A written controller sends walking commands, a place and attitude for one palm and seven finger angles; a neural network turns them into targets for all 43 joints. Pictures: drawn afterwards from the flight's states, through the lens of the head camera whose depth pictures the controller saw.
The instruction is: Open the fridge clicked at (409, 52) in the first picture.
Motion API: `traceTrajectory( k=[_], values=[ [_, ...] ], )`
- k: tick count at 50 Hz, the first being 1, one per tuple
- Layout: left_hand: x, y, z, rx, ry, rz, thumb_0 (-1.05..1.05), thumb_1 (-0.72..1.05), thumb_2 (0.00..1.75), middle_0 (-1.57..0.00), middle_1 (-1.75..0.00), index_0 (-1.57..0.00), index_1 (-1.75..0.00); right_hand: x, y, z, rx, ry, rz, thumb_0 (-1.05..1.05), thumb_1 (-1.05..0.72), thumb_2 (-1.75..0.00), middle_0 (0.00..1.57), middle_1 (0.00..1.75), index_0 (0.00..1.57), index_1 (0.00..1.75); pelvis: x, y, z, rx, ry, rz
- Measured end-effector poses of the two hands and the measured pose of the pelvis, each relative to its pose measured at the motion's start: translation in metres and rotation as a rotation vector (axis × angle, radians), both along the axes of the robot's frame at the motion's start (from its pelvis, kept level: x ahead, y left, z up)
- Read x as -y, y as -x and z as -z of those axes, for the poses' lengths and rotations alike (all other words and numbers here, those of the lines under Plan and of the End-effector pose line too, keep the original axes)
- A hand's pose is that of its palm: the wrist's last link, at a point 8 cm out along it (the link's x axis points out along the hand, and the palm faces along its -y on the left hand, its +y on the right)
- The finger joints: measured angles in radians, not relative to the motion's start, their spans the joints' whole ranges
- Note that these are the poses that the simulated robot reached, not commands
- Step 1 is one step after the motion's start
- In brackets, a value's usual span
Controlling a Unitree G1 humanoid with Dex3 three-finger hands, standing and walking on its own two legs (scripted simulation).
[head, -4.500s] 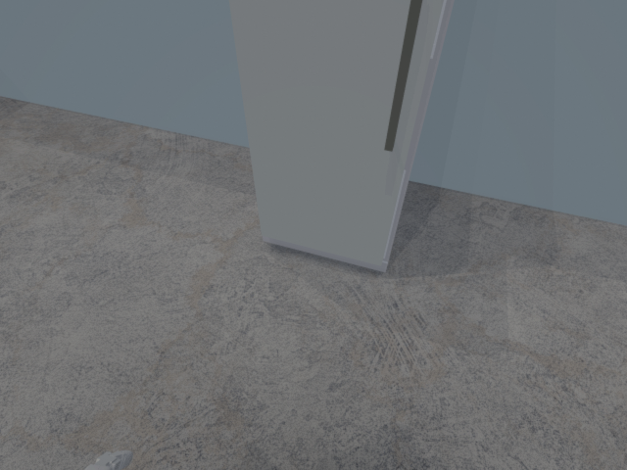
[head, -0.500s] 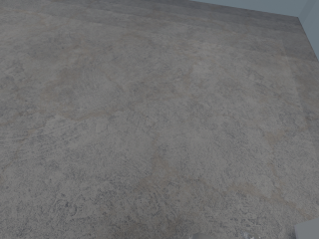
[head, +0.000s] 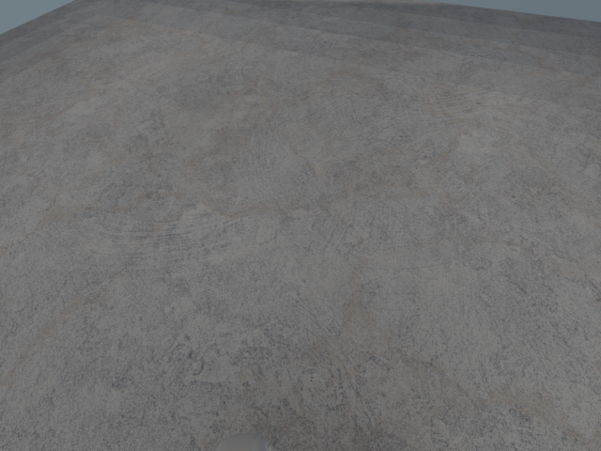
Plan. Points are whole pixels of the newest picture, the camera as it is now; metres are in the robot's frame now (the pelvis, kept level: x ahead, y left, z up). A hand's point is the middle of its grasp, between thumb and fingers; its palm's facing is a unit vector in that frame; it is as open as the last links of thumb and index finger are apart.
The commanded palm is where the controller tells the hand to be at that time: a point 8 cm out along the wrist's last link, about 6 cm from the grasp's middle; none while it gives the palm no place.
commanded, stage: walk to a spot facing it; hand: right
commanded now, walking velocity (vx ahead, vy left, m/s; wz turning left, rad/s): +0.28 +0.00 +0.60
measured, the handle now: out of the picture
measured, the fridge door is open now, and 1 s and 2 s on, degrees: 0 0 0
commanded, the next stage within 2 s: turn to face it in 0.52 s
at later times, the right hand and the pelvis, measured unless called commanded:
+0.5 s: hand (383, 423) +0.19 -0.10 -0.17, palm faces -0.24 +0.95 -0.20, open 7.4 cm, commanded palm none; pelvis +0.10 +0.07 +0.00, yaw +15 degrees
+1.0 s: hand (381, 322) +0.36 -0.11 -0.18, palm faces -0.18 +0.97 -0.17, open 7.4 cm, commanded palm none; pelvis +0.24 +0.04 +0.00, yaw +12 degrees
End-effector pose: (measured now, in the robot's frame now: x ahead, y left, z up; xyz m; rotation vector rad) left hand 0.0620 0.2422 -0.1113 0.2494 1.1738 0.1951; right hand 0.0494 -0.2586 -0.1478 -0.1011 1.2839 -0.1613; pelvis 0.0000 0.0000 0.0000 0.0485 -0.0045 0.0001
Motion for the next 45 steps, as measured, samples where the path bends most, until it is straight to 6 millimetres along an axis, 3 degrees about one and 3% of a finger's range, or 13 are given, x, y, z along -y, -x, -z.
traceTrajectory(
  k=[5,11,13,15,18,24,29,34,38,41,45],
  values=[
    [-0.012,0.048,0.01,-0.075,0.025,-0.129,0.01,0.9,0.9,-0.2,-0.3,-0.2,-0.3,-0.02,-0.04,-0.005,0.007,-0.004,-0.112,0.01,-0.91,-0.9,0.2,0.29,0.2,0.29,-0.008,-0.008,0.0,-0.005,0.01,-0.074],
    [-0.035,0.108,0.03,-0.208,0.066,-0.282,0.01,0.9,0.9,-0.2,-0.3,-0.2,-0.3,-0.067,-0.12,-0.014,0.109,0.019,-0.266,0.01,-0.91,-0.9,0.2,0.29,0.2,0.29,-0.033,-0.027,0.009,-0.009,0.029,-0.154],
    [-0.045,0.12,0.043,-0.25,0.084,-0.31,0.01,0.9,0.9,-0.2,-0.3,-0.2,-0.3,-0.083,-0.147,-0.012,0.182,0.035,-0.3,0.01,-0.91,-0.9,0.2,0.29,0.2,0.29,-0.046,-0.036,0.02,-0.007,0.04,-0.167],
    [-0.054,0.121,0.049,-0.288,0.092,-0.32,0.01,0.9,0.9,-0.2,-0.3,-0.2,-0.3,-0.095,-0.161,-0.014,0.23,0.04,-0.302,0.0,-0.91,-0.9,0.2,0.29,0.2,0.29,-0.053,-0.043,0.023,0.007,0.031,-0.176],
    [-0.066,0.093,0.045,-0.247,0.09,-0.331,0.01,0.9,0.9,-0.2,-0.3,-0.2,-0.3,-0.105,-0.164,-0.019,0.216,0.045,-0.303,0.0,-0.9,-0.9,0.2,0.29,0.2,0.29,-0.061,-0.059,0.016,0.019,0.034,-0.209],
    [-0.082,-0.005,0.026,-0.027,0.077,-0.318,0.01,0.91,0.9,-0.2,-0.3,-0.2,-0.3,-0.109,-0.152,-0.014,0.069,0.034,-0.322,0.0,-0.9,-0.9,0.2,0.29,0.2,0.3,-0.067,-0.096,0.004,0.018,0.037,-0.258],
    [-0.081,-0.087,0.016,0.081,0.062,-0.273,0.01,0.91,0.9,-0.2,-0.3,-0.2,-0.3,-0.099,-0.151,0.002,-0.042,0.009,-0.296,0.0,-0.9,-0.9,0.21,0.29,0.2,0.3,-0.062,-0.134,0.007,0.018,0.017,-0.286],
    [-0.07,-0.155,0.017,0.149,0.009,-0.24,0.01,0.9,0.9,-0.2,-0.3,-0.2,-0.3,-0.079,-0.171,0.031,-0.135,-0.009,-0.266,0.0,-0.9,-0.9,0.21,0.3,0.2,0.3,-0.049,-0.184,0.025,0.026,-0.001,-0.317],
    [-0.054,-0.164,0.017,0.12,0.007,-0.272,0.0,0.9,0.9,-0.2,-0.3,-0.2,-0.3,-0.071,-0.208,0.032,-0.143,0.004,-0.294,0.0,-0.9,-0.9,0.2,0.29,0.2,0.29,-0.042,-0.207,0.022,0.041,-0.002,-0.331],
    [-0.036,-0.153,0.017,0.039,0.035,-0.299,0.0,0.91,0.9,-0.2,-0.3,-0.2,-0.3,-0.073,-0.243,0.022,-0.083,0.001,-0.297,0.01,-0.91,-0.9,0.2,0.29,0.2,0.29,-0.039,-0.22,0.012,0.035,0.004,-0.304],
    [-0.029,-0.135,0.02,-0.071,0.054,-0.326,0.0,0.94,0.9,-0.2,-0.3,-0.2,-0.3,-0.082,-0.284,0.009,0.01,-0.005,-0.281,0.0,-0.91,-0.9,0.2,0.29,0.2,0.29,-0.037,-0.232,0.006,0.018,0.014,-0.266]
  ],
)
